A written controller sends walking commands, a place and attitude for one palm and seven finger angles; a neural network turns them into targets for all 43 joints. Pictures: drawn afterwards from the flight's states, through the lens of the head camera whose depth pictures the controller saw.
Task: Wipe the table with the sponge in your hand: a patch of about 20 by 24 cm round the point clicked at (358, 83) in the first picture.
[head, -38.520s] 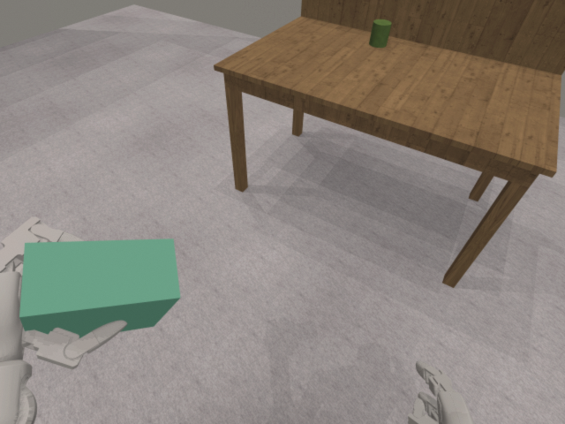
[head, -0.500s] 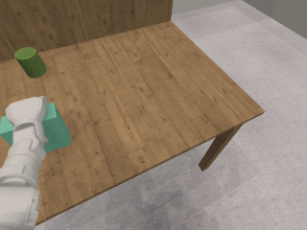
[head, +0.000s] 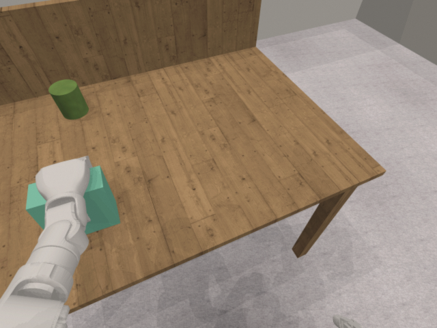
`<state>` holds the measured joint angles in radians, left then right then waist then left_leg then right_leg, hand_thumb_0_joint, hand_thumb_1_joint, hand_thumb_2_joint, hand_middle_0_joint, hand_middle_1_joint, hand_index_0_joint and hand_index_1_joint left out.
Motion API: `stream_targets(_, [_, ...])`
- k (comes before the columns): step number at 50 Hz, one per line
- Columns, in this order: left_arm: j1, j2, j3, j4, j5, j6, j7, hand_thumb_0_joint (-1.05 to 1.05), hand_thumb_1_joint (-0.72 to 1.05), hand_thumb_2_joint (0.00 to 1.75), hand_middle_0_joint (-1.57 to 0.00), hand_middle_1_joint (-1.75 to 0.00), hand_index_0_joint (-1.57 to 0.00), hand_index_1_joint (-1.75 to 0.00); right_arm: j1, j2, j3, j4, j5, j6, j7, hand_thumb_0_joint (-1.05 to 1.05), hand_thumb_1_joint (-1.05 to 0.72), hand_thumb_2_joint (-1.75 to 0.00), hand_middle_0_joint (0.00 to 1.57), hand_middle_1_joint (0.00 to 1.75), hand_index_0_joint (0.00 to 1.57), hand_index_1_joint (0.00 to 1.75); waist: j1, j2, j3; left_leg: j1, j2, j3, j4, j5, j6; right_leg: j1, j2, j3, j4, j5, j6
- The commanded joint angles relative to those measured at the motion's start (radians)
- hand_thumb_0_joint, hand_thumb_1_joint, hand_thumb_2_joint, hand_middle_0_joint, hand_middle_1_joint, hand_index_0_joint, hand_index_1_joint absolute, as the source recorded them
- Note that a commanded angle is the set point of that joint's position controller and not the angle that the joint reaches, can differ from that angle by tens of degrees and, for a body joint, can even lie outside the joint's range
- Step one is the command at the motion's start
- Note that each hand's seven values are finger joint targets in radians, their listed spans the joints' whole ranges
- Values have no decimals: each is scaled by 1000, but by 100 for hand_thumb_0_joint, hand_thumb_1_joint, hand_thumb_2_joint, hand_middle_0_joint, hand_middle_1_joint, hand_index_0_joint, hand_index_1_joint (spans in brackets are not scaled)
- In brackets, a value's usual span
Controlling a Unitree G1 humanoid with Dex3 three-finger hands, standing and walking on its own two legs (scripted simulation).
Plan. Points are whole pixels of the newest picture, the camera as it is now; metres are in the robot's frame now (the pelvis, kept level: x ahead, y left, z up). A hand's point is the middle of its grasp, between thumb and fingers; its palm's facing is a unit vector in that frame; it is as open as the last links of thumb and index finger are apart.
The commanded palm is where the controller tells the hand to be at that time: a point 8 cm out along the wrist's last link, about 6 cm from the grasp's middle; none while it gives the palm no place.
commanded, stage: wipe back along the first lane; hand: left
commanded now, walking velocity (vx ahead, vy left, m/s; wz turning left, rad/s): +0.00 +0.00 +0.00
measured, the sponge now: (81, 211) +0.35 +0.33 -0.04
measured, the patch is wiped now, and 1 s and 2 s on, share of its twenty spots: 1.00 1.00 1.00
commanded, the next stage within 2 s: lift the sponge slowly off the table in 0.76 s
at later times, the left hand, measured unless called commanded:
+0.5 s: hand (78, 216) +0.31 +0.30 +0.01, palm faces -0.05 -0.03 -1.00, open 10.5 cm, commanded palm +0.26 +0.27 +0.04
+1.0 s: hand (80, 235) +0.27 +0.28 +0.01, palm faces -0.06 -0.05 -1.00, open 10.5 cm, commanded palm +0.24 +0.26 +0.05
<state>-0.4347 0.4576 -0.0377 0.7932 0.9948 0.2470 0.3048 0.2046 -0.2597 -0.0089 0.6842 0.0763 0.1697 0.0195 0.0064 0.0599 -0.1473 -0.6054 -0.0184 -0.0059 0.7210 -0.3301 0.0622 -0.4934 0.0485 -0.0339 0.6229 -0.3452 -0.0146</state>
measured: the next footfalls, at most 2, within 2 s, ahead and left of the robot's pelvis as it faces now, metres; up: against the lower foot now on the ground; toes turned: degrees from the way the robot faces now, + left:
none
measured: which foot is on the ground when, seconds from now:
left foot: down 0.00-1.00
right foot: down 0.00-1.00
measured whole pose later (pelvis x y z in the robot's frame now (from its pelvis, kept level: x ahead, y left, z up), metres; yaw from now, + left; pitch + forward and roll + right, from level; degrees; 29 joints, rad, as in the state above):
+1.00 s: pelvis -0.01 -0.02 +0.01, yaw +1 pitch +6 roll -2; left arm -0.10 0.37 -0.09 0.44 0.98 0.33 0.28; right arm 0.12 -0.25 0.00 0.66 0.08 0.13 -0.01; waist 0.06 0.07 -0.12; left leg -0.47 -0.02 -0.01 0.67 -0.31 0.04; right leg -0.38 0.05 -0.03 0.61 -0.34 -0.04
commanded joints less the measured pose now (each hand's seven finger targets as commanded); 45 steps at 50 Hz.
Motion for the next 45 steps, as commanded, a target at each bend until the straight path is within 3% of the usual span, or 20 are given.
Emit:
stream_targets(1, [-46, 73, -27, -53, -4, 7, -44, 0, 10, 130, -120, -160, -120, -160, -44, -147, -53, -116, -1, -30, -14, 0, -90, -90, 20, 30, 20, 30, -11, -68, -166, 237, 15, -61, -89, 276, -20, 35, 29, -10, -70, 246, -58])
stream_targets(2, [-52, 98, -8, -56, 0, 13, -43, 0, 10, 130, -120, -160, -120, -160, -47, -150, -50, -113, 2, -29, -15, 0, -90, -90, 20, 30, 20, 30, -9, -74, -164, 232, 12, -62, -91, 268, -21, 38, 26, -8, -74, 248, -58])
stream_targets(3, [-43, 69, -32, -61, -3, 18, -44, 0, 10, 130, -120, -160, -120, -160, -54, -146, -49, -118, 0, -31, -17, 0, -90, -90, 20, 30, 20, 30, -13, -77, -155, 232, 12, -58, -93, 270, -20, 42, 26, -9, -73, 252, -57])
stream_targets(4, [-43, 87, -7, -80, -6, 18, -45, 0, 10, 130, -120, -160, -120, -160, -65, -146, -49, -118, 1, -33, -18, 0, -90, -90, 20, 30, 20, 30, 1, -52, -168, 241, 15, -63, -97, 285, -23, 45, 26, -5, -71, 254, -62])
stream_targets(7, [-4, 65, -28, -105, -8, 29, -48, 0, 10, 130, -120, -160, -120, -160, -68, -144, -48, -123, 3, -36, -17, 0, -90, -90, 20, 30, 20, 30, -5, -76, -173, 249, 9, -56, -89, 292, -20, 63, 26, -4, -74, 288, -57])
stream_targets(9, [57, 74, -4, -130, -18, 32, -50, 0, 10, 130, -120, -160, -120, -160, -84, -145, -46, -132, 1, -40, -16, 0, -90, -90, 20, 30, 20, 30, 16, -67, -186, 242, 9, -55, -92, 315, -22, 91, 25, 1, -69, 315, -61])
stream_targets(11, [91, 27, -43, -156, -22, 33, -50, 0, 10, 130, -120, -160, -120, -160, -84, -140, -49, -139, 0, -44, -14, 0, -90, -90, 20, 30, 20, 30, 5, -76, -176, 253, 9, -48, -81, 332, -19, 92, 25, -5, -64, 342, -57])
stream_targets(14, [152, 37, -17, -202, -33, 44, -52, 0, 10, 130, -120, -160, -120, -160, -109, -139, -46, -148, 3, -50, -11, 0, -90, -90, 20, 30, 20, 30, 25, -76, -177, 248, 9, -51, -90, 342, -22, 115, 24, 3, -66, 361, -60])
stream_targets(17, [219, 28, -23, -231, -39, 56, -51, 0, 10, 130, -120, -160, -120, -160, -117, -139, -45, -153, 6, -54, -10, 0, -90, -90, 20, 30, 20, 30, 23, -113, -164, 244, 1, -44, -86, 337, -20, 138, 19, 4, -71, 401, -53])
stream_targets(21, [236, 15, -36, -273, -38, 76, -50, 0, 10, 130, -120, -160, -120, -160, -136, -135, -43, -158, 4, -58, -16, 0, -90, -90, 20, 30, 20, 30, 21, -101, -128, 244, 0, -41, -98, 312, -20, 136, 19, 4, -74, 373, -54])
stream_targets(24, [278, 8, -32, -308, -44, 82, -56, 0, 10, 130, -120, -160, -120, -160, -162, -131, -38, -166, 6, -63, -16, 0, -90, -90, 20, 30, 20, 30, 37, -86, -127, 249, -1, -42, -105, 316, -21, 148, 19, 14, -80, 385, -59])
stream_targets(26, [292, -33, -71, -331, -40, 82, -55, 0, 10, 130, -120, -160, -120, -160, -157, -125, -41, -172, 5, -68, -15, 0, -90, -90, 20, 30, 20, 30, 26, -93, -125, 260, -2, -42, -100, 315, -20, 143, 20, 4, -73, 380, -56])
stream_targets(28, [305, -23, -65, -346, -44, 87, -55, 0, 10, 130, -120, -160, -120, -160, -169, -125, -38, -174, 5, -69, -17, 0, -90, -90, 20, 30, 20, 30, 29, -98, -121, 257, -5, -38, -106, 299, -20, 152, 18, 11, -81, 381, -55])
stream_targets(29, [301, 12, -25, -348, -43, 88, -54, 0, 10, 130, -120, -160, -120, -160, -178, -127, -38, -171, 4, -68, -19, 0, -90, -90, 20, 30, 20, 30, 40, -91, -118, 255, -3, -41, -111, 298, -21, 157, 20, 20, -84, 378, -60])
stream_targets(33, [381, -20, -47, -380, -50, 86, -55, 0, 10, 130, -120, -160, -120, -160, -191, -119, -34, -184, 4, -74, -21, 0, -90, -90, 20, 30, 20, 30, 46, -104, -104, 249, -10, -31, -116, 281, -21, 176, 15, 18, -88, 389, -54])
stream_targets(34, [372, 9, -13, -386, -49, 85, -54, 0, 10, 130, -120, -160, -120, -160, -201, -121, -34, -180, 5, -73, -21, 0, -90, -90, 20, 30, 20, 30, 53, -100, -101, 248, -8, -35, -121, 280, -21, 178, 17, 32, -92, 386, -59])
stream_targets(38, [372, -42, -71, -411, -35, 86, -48, 0, 10, 130, -120, -160, -120, -160, -206, -117, -36, -183, 2, -77, -21, 0, -90, -90, 20, 30, 20, 30, 37, -97, -77, 259, -8, -34, -119, 257, -20, 147, 19, 21, -92, 346, -57])
stream_targets(39, [357, -15, -39, -416, -37, 88, -47, 0, 10, 130, -120, -160, -120, -160, -212, -117, -35, -182, 3, -77, -23, 0, -90, -90, 20, 30, 20, 30, 46, -90, -79, 254, -8, -37, -125, 247, -21, 150, 20, 30, -97, 335, -61])
stream_targets(43, [294, -16, -54, -381, -23, 94, -43, 0, 10, 130, -120, -160, -120, -160, -202, -119, -35, -171, 1, -75, -35, 0, -90, -90, 20, 30, 20, 30, 35, -98, -65, 245, -13, -33, -124, 203, -19, 129, 20, 24, -97, 282, -58])
stream_targets(45, [257, 37, -15, -393, -16, 93, -43, 0, 10, 130, -120, -160, -120, -160, -208, -121, -35, -164, 2, -72, -40, 0, -90, -90, 20, 30, 20, 30, 45, -84, -98, 253, -18, -38, -125, 202, -17, 148, 17, 36, -102, 278, -57])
